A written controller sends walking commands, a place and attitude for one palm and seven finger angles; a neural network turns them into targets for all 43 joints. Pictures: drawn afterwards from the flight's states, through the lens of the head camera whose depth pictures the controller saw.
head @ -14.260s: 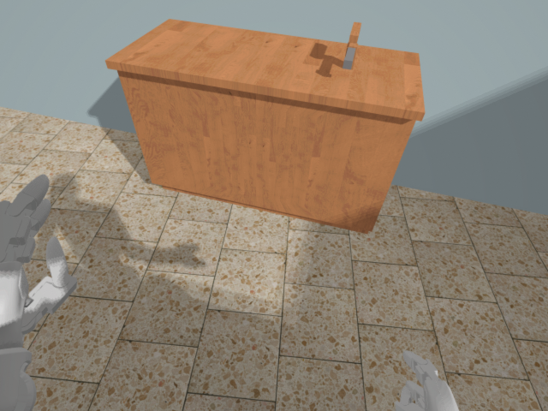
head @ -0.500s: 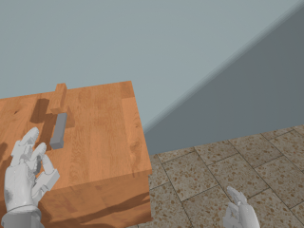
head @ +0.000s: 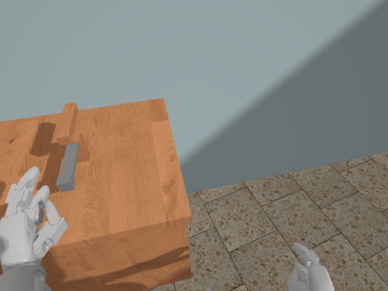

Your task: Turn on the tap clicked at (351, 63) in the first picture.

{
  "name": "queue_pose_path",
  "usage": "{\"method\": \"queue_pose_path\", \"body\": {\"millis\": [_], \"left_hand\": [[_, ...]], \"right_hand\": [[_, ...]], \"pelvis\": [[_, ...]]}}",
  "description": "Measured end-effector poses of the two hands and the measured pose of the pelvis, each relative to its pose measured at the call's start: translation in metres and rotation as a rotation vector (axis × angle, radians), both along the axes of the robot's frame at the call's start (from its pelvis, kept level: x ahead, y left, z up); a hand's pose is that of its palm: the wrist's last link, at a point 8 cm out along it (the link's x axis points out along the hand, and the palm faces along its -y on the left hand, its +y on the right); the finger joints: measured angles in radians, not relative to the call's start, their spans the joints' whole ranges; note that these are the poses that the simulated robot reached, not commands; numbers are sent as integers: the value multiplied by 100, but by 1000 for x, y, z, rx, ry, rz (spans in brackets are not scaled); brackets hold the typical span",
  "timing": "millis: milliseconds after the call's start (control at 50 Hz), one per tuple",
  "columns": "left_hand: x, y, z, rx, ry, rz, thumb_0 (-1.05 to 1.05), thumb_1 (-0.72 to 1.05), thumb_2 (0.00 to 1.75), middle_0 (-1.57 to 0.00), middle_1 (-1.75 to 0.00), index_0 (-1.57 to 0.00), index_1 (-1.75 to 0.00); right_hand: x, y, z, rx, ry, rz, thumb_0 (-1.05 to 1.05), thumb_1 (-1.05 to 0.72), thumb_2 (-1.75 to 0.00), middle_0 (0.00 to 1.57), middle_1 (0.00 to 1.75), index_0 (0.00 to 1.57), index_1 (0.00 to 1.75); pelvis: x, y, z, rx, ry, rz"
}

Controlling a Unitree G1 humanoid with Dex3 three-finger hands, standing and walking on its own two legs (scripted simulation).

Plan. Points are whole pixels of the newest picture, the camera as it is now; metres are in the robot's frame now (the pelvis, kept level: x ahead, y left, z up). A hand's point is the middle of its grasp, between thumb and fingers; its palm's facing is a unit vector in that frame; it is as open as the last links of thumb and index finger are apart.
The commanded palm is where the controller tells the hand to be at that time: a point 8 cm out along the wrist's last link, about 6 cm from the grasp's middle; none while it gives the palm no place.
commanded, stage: reach beside the lever's end, fingers flat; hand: left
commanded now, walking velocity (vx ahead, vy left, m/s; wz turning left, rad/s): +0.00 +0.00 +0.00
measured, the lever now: (66, 183) +0.31 +0.33 +0.04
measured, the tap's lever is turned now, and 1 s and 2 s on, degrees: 0 0 1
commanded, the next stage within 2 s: push the lever round in 1.74 s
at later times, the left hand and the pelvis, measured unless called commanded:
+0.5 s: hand (53, 215) +0.22 +0.29 +0.08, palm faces +0.56 -0.82 -0.11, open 7.6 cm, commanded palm +0.18 +0.33 +0.08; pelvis -0.01 +0.01 +0.00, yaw +0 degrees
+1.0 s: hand (57, 204) +0.25 +0.31 +0.06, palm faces +0.56 -0.82 -0.12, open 7.7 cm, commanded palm +0.21 +0.36 +0.05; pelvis -0.01 +0.02 -0.01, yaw -1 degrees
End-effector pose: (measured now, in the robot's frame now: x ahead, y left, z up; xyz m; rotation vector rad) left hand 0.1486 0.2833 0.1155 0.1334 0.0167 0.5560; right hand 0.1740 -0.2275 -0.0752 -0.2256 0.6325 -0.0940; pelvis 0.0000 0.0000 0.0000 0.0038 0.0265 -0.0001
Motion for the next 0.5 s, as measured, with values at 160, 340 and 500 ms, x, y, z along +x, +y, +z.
{"method": "queue_pose_path", "body": {"millis": [160,340,500], "left_hand": [[11,12,-8,-4,-1,11,1,90,90,-20,-29,-20,-29],[12,28,-18,-9,5,25,1,90,90,-20,-27,-19,-27],[22,41,-29,-17,-7,35,1,90,90,-19,-25,-19,-25]], "right_hand": [[-6,2,-4,-3,25,-12,1,-90,-90,20,30,20,30],[-13,2,-6,-8,47,-36,1,-90,-90,20,30,20,30],[-20,2,-11,-26,77,-41,1,-90,-90,20,30,20,30]], "pelvis": [[-2,3,-1,-2,11,-1],[-4,8,-1,-5,22,-6],[-10,11,-4,-9,35,-2]]}}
